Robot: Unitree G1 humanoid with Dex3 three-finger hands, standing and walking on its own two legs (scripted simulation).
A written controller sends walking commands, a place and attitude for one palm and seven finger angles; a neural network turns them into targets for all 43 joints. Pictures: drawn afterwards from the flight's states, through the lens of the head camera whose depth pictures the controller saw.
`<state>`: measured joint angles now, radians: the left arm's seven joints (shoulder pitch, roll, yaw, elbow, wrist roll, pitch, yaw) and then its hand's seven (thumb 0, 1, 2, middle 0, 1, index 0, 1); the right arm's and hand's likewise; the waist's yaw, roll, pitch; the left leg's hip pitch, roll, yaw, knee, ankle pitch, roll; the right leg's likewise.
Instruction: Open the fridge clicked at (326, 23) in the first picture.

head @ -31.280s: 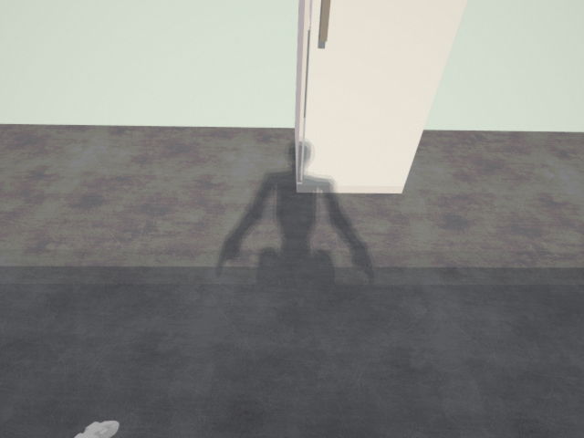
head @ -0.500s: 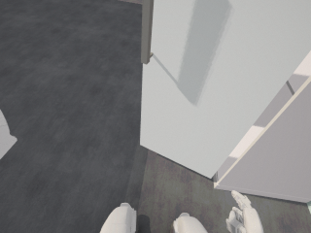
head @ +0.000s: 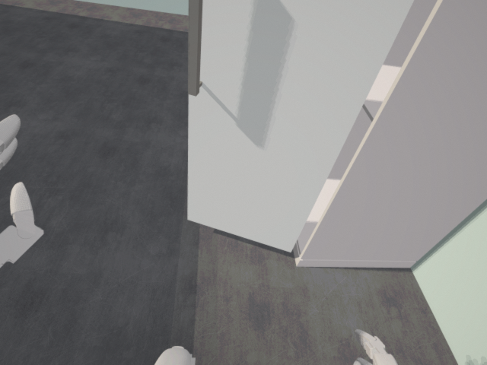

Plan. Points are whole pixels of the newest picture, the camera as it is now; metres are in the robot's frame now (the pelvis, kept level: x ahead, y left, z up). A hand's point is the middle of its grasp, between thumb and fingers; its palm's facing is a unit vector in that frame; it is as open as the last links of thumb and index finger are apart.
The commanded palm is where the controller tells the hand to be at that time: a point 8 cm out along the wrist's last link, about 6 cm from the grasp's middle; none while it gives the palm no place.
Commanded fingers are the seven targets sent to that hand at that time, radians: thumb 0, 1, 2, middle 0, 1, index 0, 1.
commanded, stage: stop stepping back and stand still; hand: left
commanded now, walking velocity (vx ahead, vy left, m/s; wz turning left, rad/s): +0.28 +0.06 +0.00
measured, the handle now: (198, 16) +0.83 +0.20 +0.23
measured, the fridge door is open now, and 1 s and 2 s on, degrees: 71 71 71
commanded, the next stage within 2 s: let the arm hang, fingers relaxed in 0.36 s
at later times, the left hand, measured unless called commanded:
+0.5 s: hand (16, 238) +0.20 +0.29 +0.17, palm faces +0.42 -0.76 -0.50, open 7.4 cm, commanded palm none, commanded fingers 0.00 0.90 0.90 -0.20 -0.30 -0.20 -0.30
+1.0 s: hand out of the picture -0.01 +0.23 -0.16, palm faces +0.00 -0.97 -0.23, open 7.1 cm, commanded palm none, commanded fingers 0.00 0.90 0.90 -0.20 -0.30 -0.20 -0.30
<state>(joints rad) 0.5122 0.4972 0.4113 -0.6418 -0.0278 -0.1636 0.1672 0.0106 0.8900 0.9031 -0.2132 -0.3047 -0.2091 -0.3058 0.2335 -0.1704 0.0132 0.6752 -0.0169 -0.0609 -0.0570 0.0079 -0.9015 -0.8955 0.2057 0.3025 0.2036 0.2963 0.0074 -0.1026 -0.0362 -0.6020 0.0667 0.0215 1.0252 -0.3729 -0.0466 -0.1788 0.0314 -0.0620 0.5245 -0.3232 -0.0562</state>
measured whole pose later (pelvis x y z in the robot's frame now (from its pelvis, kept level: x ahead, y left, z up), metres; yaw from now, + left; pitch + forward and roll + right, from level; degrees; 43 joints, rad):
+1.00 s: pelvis +0.01 +0.03 +0.01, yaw +2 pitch +0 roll -1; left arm 0.30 0.23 -0.01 1.09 0.02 0.01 0.02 -0.01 0.96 0.90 -0.20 -0.30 -0.20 -0.30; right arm 0.27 -0.21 -0.02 1.08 -0.02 0.03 -0.01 0.00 -0.91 -0.90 0.20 0.30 0.20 0.29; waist -0.01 0.00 0.07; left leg -0.24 0.07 0.16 0.44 -0.20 0.01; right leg -0.17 0.00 -0.12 0.41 -0.24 -0.03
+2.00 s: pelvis +0.03 +0.06 +0.02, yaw +0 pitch -1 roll +0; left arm 0.26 0.15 -0.02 1.18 0.02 -0.01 0.04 0.00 0.91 0.90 -0.20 -0.30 -0.20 -0.30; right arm 0.24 -0.14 -0.01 1.17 -0.02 0.00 -0.03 0.00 -0.91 -0.90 0.20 0.30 0.20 0.29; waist -0.01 -0.01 0.04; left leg -0.15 0.02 0.20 0.36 -0.20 0.04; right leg -0.11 -0.04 -0.07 0.36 -0.24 0.01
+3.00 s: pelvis +0.03 +0.06 +0.02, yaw +0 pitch -1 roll +0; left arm 0.25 0.15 -0.02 1.17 0.02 -0.01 0.04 0.00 0.91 0.90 -0.20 -0.30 -0.20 -0.30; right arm 0.25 -0.14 -0.01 1.17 -0.02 0.00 -0.03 0.00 -0.91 -0.90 0.20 0.30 0.20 0.29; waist -0.02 -0.01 0.04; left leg -0.14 0.02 0.20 0.35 -0.19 0.04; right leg -0.11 -0.04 -0.07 0.35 -0.23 0.01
